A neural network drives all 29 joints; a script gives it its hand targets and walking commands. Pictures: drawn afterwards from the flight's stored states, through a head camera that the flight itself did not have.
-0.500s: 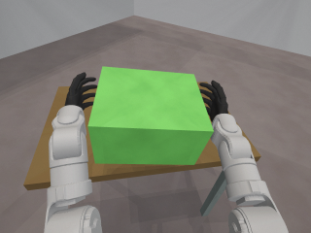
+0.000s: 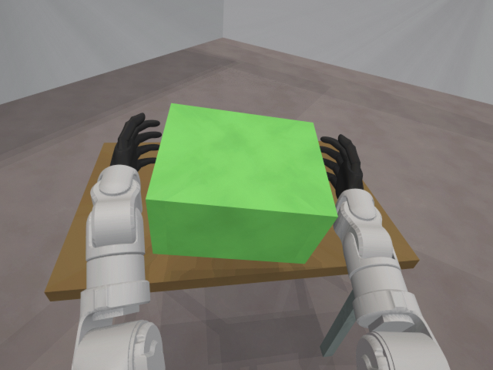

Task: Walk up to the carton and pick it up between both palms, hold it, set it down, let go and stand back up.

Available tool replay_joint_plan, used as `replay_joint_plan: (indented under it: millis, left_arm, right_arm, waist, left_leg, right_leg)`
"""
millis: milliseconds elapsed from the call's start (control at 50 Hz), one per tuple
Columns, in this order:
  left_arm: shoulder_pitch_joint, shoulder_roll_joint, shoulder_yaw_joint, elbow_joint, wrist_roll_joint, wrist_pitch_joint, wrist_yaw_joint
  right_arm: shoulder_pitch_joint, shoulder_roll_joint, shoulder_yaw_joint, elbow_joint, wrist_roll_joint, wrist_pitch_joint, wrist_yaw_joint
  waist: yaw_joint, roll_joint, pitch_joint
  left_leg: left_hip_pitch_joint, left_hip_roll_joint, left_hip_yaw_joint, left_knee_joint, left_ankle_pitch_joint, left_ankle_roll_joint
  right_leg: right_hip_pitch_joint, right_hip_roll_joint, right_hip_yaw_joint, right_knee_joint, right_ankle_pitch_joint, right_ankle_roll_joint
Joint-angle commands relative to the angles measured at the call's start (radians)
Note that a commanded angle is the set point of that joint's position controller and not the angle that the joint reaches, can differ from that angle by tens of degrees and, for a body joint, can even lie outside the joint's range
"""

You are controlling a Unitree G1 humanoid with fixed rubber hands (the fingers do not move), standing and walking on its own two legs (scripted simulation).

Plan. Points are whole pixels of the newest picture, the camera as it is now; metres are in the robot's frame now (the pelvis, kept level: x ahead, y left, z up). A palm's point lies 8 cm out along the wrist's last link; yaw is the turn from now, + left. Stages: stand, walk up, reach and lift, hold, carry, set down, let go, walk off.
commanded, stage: set down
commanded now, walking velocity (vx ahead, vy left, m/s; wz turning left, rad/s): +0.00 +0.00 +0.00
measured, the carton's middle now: (238, 183) +0.38 +0.02 +0.15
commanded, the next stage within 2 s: none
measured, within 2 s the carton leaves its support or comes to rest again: neither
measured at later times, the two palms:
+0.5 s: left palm (150, 172) +0.39 +0.17 +0.16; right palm (347, 190) +0.38 -0.18 +0.14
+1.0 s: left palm (151, 175) +0.41 +0.17 +0.13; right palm (336, 192) +0.40 -0.17 +0.12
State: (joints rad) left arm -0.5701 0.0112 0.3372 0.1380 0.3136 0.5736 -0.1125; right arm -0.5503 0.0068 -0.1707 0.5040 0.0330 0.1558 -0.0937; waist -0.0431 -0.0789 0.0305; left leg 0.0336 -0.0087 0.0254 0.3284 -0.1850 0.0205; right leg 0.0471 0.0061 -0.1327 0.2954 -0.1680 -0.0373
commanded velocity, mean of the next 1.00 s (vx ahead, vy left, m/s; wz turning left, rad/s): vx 0.00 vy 0.00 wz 0.00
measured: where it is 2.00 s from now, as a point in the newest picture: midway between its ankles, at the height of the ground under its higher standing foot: outside the picture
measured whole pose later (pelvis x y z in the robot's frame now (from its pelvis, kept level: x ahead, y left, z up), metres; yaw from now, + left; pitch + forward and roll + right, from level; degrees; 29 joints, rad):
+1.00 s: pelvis +0.03 +0.00 +0.00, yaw +0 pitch -4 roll -1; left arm -0.64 0.00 0.33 0.55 0.28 0.22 -0.03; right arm -0.59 -0.02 -0.32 0.83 -0.10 -0.18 -0.06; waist 0.00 -0.06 0.02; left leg -0.06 0.00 0.02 0.33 -0.21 0.01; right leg -0.02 0.02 -0.14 0.26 -0.17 -0.04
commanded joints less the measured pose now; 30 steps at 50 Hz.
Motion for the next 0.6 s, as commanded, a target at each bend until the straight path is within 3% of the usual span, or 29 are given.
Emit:
replay_joint_plan:
  millis: [0, 100, 160, 220, 340, 460, 580]
  left_arm:
    - [-0.472, -0.413, -0.416, -0.007, -0.104, -0.075, -0.100]
    - [-0.482, -0.444, -0.468, 0.019, -0.121, -0.150, -0.072]
    - [-0.473, -0.440, -0.465, 0.050, -0.118, -0.168, -0.062]
    - [-0.460, -0.445, -0.459, 0.063, -0.115, -0.184, -0.054]
    - [-0.455, -0.454, -0.502, 0.003, -0.128, -0.228, -0.030]
    - [-0.413, -0.419, -0.434, 0.065, -0.095, -0.225, -0.049]
    - [-0.456, -0.438, -0.458, 0.060, -0.106, -0.261, -0.039]
  right_arm:
    - [-0.691, 0.343, 0.306, -0.241, -0.011, -0.173, 0.100]
    - [-0.687, 0.333, 0.294, -0.195, -0.038, -0.256, 0.100]
    - [-0.682, 0.322, 0.287, -0.166, -0.047, -0.281, 0.101]
    - [-0.687, 0.326, 0.302, -0.162, -0.039, -0.300, 0.101]
    - [-0.689, 0.346, 0.385, -0.214, 0.003, -0.333, 0.099]
    - [-0.619, 0.346, 0.362, -0.130, -0.021, -0.311, 0.092]
    - [-0.631, 0.348, 0.339, -0.113, -0.030, -0.338, 0.097]
  waist:
    - [-0.013, 0.100, -0.235]
    - [-0.028, 0.108, -0.280]
    - [-0.016, 0.099, -0.281]
    - [-0.001, 0.087, -0.312]
    - [0.013, 0.092, -0.441]
    - [0.016, 0.060, -0.321]
    - [0.010, 0.095, -0.378]
  left_leg:
    - [-0.044, 0.001, 0.030, -0.077, 0.109, -0.026]
    - [0.012, 0.004, 0.025, -0.042, 0.196, -0.050]
    - [0.004, 0.007, 0.025, -0.046, 0.194, -0.049]
    - [0.009, 0.000, 0.028, -0.034, 0.231, -0.047]
    - [0.027, -0.006, 0.015, 0.014, 0.417, -0.060]
    - [-0.071, -0.013, 0.022, -0.035, 0.285, -0.034]
    - [-0.050, -0.011, 0.023, -0.014, 0.348, -0.052]
  right_leg:
    - [0.047, -0.003, -0.009, -0.052, 0.025, 0.032]
    - [0.023, 0.000, -0.021, -0.050, 0.069, 0.027]
    - [0.027, -0.001, -0.021, -0.053, 0.069, 0.030]
    - [0.055, -0.004, -0.013, -0.042, 0.133, 0.039]
    - [0.142, 0.006, -0.002, 0.000, 0.379, 0.058]
    - [0.180, -0.014, 0.018, -0.002, 0.381, 0.073]
    - [0.170, -0.008, 0.007, 0.011, 0.430, 0.072]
